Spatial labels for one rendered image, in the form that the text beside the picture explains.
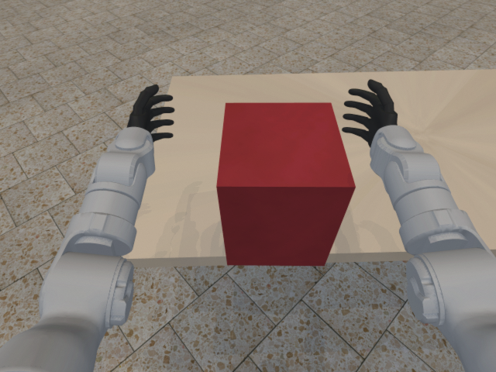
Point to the table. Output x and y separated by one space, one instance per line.
451 114

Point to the robot right upper arm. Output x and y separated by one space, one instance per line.
455 291

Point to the right robot hand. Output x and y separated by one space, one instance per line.
381 112

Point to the left robot hand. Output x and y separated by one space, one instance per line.
143 112

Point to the robot left upper arm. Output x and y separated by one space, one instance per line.
86 295

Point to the robot right forearm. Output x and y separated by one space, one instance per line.
429 217

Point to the carton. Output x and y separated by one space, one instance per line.
284 183

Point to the robot left forearm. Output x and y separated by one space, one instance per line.
105 222

